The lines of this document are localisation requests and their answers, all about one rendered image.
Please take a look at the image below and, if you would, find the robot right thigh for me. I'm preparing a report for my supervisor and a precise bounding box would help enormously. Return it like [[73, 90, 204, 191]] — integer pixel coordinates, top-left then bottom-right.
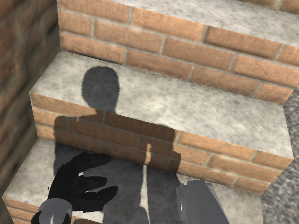
[[176, 179, 230, 224]]

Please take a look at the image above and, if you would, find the robot left hand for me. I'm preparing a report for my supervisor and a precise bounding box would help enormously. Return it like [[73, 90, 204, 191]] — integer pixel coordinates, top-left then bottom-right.
[[48, 151, 119, 213]]

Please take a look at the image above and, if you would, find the left robot forearm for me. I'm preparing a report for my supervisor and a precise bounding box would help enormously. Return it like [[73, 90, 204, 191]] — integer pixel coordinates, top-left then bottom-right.
[[31, 198, 73, 224]]

